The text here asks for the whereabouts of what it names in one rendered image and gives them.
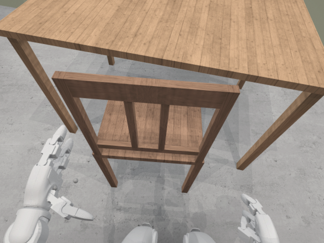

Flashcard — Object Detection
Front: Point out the table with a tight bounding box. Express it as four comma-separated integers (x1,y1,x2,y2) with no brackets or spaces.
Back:
0,0,324,171

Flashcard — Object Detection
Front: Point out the right robot hand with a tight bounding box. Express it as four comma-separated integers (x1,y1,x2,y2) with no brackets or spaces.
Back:
238,193,279,243

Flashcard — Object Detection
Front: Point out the robot left forearm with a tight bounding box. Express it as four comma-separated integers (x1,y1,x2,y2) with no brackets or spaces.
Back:
4,207,52,243

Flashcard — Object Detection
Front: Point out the robot right thigh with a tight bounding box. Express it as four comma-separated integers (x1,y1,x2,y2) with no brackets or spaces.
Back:
183,231,215,243

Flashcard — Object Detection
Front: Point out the left robot hand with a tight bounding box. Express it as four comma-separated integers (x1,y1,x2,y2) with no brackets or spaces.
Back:
23,125,94,221

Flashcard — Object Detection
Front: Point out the chair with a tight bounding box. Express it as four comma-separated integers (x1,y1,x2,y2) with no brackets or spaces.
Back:
52,71,240,193

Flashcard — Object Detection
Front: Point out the left robot shin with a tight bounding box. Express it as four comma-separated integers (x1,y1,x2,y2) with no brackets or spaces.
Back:
142,223,152,228

